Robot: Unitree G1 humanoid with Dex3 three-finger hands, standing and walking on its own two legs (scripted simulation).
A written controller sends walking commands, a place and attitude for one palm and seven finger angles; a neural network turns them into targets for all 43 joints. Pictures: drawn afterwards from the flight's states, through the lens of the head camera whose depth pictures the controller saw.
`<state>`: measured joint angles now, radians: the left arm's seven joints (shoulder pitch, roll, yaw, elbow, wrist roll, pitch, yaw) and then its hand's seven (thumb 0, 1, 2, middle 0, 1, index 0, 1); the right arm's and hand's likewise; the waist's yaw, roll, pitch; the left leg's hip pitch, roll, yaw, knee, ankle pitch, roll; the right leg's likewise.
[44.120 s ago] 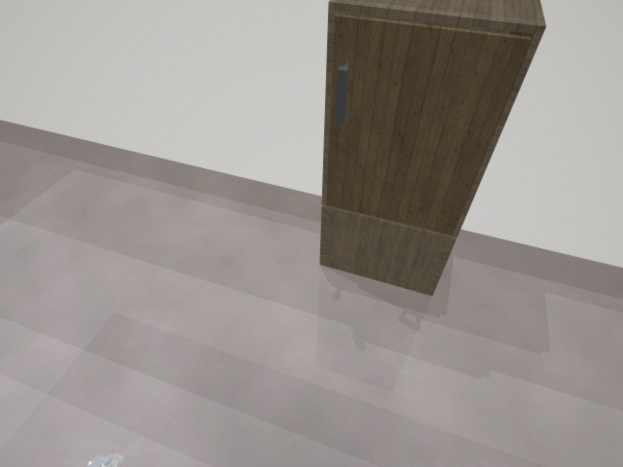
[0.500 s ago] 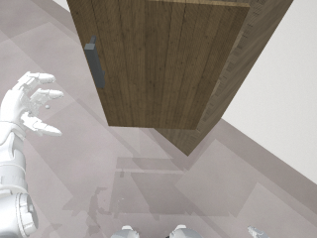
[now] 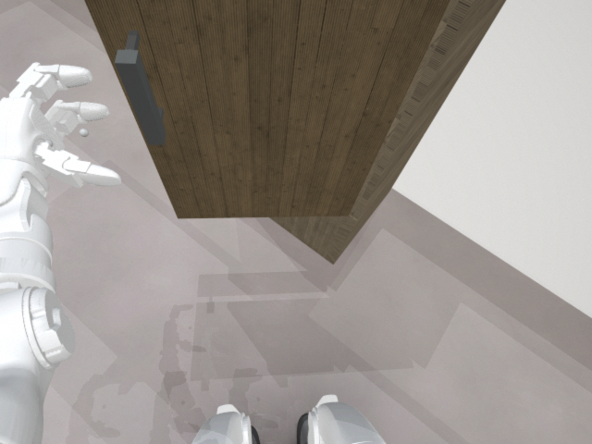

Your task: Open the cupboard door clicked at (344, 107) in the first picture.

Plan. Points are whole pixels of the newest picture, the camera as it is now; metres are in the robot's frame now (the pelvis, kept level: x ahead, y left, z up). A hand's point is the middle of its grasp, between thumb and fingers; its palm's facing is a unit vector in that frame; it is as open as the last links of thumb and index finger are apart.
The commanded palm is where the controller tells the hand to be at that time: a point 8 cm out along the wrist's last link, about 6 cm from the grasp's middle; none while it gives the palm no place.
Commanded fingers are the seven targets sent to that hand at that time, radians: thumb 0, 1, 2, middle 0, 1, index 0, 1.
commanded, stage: move the hooked fingers beside the handle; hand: left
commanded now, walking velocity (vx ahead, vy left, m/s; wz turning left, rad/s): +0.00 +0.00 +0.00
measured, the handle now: (146, 91) +0.57 +0.17 +0.08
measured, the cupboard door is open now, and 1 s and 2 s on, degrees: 41 41 41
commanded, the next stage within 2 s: slide the fingers in behind the handle in 1.02 s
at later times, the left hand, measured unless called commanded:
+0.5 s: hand (97, 120) +0.52 +0.22 +0.08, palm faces +0.00 -1.00 +0.00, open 14.0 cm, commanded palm +0.50 +0.27 +0.08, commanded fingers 0.00 -0.50 0.30 -0.30 -1.20 -0.30 -1.20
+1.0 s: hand (98, 121) +0.52 +0.22 +0.08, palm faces -0.03 -1.00 +0.01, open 14.0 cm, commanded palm +0.50 +0.26 +0.07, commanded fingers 0.00 -0.50 0.30 -0.30 -1.20 -0.30 -1.20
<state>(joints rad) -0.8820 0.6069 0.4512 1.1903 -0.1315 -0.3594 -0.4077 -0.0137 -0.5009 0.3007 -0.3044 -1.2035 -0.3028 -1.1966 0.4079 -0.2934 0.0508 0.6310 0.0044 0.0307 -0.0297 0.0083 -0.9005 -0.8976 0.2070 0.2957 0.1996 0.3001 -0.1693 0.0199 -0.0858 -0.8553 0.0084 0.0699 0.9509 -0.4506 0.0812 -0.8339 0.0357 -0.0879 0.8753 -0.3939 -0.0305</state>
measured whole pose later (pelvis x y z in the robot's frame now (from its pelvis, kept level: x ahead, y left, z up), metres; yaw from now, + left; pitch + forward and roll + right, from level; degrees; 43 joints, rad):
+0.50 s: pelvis +0.01 -0.01 +0.00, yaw -1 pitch +22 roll -4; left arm -0.90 0.64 0.49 1.21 -0.10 -0.35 -0.38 -0.01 -0.50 0.30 -0.30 -1.20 -0.30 -1.20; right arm 0.45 -0.29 0.05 0.60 -0.01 0.10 -0.01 0.01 -0.90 -0.90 0.21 0.30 0.20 0.30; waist -0.19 0.03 -0.09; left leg -0.87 0.03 0.07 0.95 -0.46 0.07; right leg -0.85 0.06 -0.08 0.86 -0.39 -0.04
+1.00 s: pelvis +0.01 -0.01 +0.00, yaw +0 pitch +22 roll -4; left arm -0.94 0.64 0.45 1.22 -0.11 -0.35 -0.39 -0.01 -0.50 0.30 -0.30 -1.20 -0.30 -1.20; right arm 0.40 -0.29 0.05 0.60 0.00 0.09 -0.01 0.00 -0.90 -0.90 0.21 0.30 0.20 0.30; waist -0.19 0.02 -0.09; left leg -0.90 0.03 0.05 0.98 -0.47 0.07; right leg -0.87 0.05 -0.10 0.88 -0.41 -0.04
